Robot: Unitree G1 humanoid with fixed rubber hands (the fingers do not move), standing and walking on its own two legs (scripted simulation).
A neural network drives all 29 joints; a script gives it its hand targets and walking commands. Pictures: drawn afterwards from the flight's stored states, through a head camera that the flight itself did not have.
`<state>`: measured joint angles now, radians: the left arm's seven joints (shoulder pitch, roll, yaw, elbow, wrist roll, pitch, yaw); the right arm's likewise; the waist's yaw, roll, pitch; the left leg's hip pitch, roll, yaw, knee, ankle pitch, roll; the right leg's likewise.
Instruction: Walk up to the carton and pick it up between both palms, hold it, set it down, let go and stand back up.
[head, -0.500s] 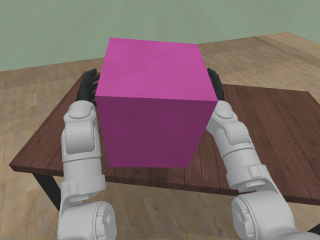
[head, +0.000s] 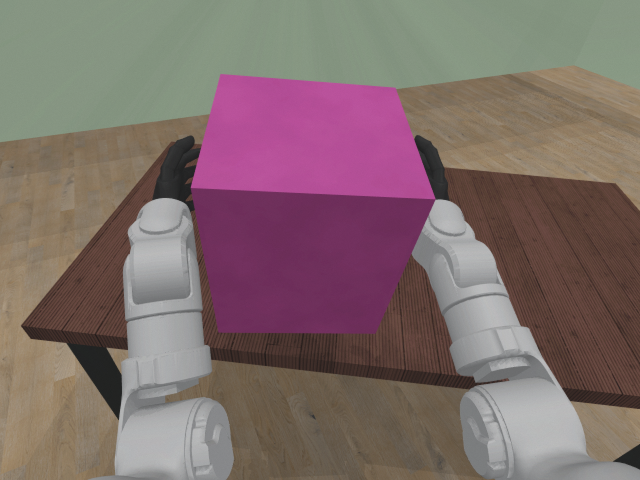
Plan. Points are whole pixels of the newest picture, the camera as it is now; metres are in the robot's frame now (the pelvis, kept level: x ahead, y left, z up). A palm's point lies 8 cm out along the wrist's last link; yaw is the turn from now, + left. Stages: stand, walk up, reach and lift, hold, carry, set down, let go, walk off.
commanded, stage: hold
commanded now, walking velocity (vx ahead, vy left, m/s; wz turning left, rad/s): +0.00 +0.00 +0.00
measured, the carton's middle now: (304, 214) +0.38 +0.01 +0.17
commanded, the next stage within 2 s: none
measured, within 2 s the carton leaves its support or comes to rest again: neither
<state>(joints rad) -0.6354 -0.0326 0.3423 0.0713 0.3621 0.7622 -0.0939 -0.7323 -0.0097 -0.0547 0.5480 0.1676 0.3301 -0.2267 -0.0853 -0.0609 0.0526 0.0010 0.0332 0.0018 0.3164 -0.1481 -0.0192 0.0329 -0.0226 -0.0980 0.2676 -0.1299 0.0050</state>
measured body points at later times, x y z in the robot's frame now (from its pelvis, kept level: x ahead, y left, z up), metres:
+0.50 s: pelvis +0.01 +0.00 +0.00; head -0.04 +0.03 +0.45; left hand +0.38 +0.16 +0.20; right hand +0.38 -0.14 +0.20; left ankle +0.03 +0.13 -0.75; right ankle +0.03 -0.12 -0.75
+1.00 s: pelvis +0.00 +0.00 +0.00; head -0.04 +0.03 +0.45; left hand +0.38 +0.16 +0.20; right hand +0.38 -0.14 +0.21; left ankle +0.03 +0.13 -0.75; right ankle +0.03 -0.12 -0.75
